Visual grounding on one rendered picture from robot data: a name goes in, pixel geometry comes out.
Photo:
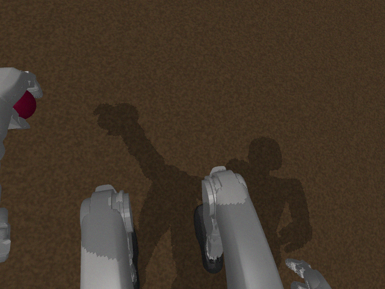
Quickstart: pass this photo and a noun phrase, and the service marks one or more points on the ball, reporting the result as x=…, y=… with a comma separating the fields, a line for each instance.
x=26, y=105

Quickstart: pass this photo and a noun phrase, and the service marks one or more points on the left robot arm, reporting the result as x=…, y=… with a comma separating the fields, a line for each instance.
x=5, y=117

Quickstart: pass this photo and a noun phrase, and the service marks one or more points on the right robot foot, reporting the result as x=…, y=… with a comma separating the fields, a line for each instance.
x=210, y=265

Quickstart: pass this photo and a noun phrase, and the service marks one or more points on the right robot hand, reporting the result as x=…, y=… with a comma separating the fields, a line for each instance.
x=312, y=278

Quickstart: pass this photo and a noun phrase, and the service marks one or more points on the left robot hand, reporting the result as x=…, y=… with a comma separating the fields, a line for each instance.
x=13, y=85

